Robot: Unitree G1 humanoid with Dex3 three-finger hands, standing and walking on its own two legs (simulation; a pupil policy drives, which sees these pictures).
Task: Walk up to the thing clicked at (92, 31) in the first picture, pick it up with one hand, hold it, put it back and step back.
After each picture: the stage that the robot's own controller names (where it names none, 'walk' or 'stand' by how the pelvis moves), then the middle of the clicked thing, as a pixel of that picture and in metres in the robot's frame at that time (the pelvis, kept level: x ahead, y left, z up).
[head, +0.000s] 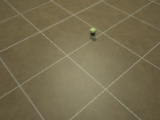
stand; (92, 33) +1.53 -0.14 -0.72
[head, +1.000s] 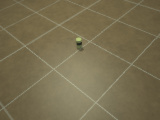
walk; (79, 43) +1.41 +0.15 -0.70
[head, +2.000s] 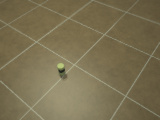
walk; (61, 69) +0.93 +0.26 -0.71
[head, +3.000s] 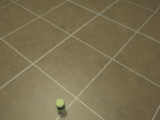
walk; (60, 105) +0.56 +0.19 -0.69
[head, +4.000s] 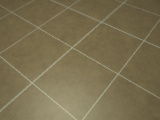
stand; out of the picture +0.35 +0.18 -0.70
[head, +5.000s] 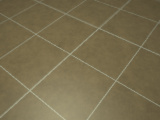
stand; out of the picture +0.31 +0.18 -0.73
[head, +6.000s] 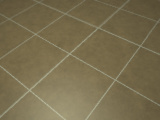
stand; out of the picture +0.32 +0.20 -0.73
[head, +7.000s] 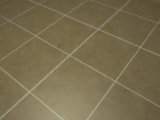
stand; out of the picture +0.31 +0.20 -0.73
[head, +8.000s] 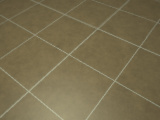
stand; out of the picture +0.31 +0.20 -0.73
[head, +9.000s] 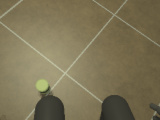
go down; (43, 86) +0.38 +0.19 -0.45
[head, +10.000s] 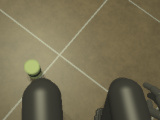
go down; (33, 69) +0.41 +0.22 -0.31
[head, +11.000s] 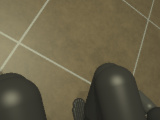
close in; out of the picture +0.38 +0.26 -0.23
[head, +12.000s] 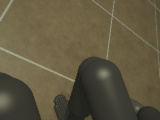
close; out of the picture +0.38 +0.27 -0.22
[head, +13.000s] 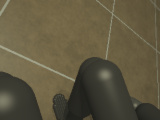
lift; out of the picture +0.37 +0.27 -0.22
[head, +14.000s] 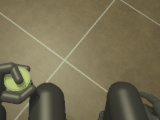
lift; (21, 84) +0.31 +0.22 -0.06
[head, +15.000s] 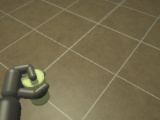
hold; (37, 88) +0.33 +0.17 +0.04
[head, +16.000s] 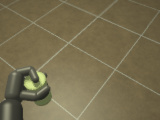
hold; (39, 89) +0.33 +0.17 +0.01
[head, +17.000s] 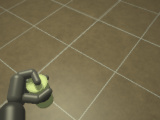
crouch; (41, 92) +0.32 +0.16 +0.01
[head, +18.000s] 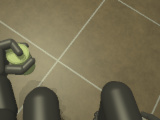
crouch; (22, 60) +0.41 +0.20 -0.10
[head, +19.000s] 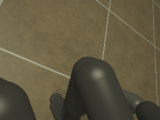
lower; out of the picture +0.39 +0.29 -0.23
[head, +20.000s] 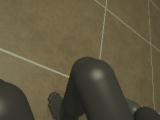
lower; out of the picture +0.40 +0.29 -0.22
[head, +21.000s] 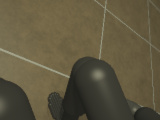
lower; out of the picture +0.40 +0.29 -0.22
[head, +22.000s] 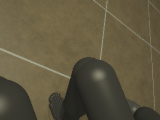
lower; out of the picture +0.39 +0.29 -0.22
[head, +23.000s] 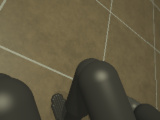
loosen; out of the picture +0.38 +0.28 -0.22
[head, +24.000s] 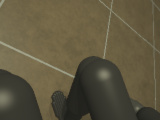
withdraw; out of the picture +0.38 +0.27 -0.22
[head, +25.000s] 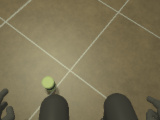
walk; (49, 84) +0.41 +0.20 -0.46
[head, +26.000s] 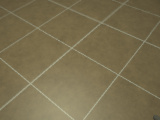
stand; out of the picture +0.35 +0.17 -0.66
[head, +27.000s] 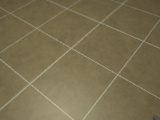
stand; out of the picture +0.35 +0.17 -0.67
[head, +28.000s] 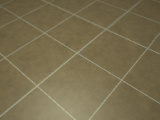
stand; out of the picture +0.36 +0.16 -0.72
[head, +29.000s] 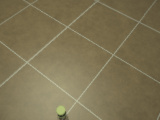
walk; (61, 112) +0.40 +0.13 -0.71
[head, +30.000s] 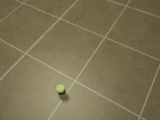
walk; (61, 90) +0.58 +0.19 -0.69
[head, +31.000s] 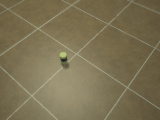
walk; (63, 58) +0.95 +0.18 -0.70
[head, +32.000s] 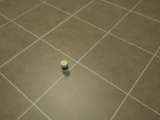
stand; (64, 66) +0.95 +0.19 -0.71
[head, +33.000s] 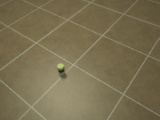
stand; (61, 69) +0.98 +0.23 -0.73
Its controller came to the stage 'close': yes
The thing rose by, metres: 0.71
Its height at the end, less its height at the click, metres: +0.00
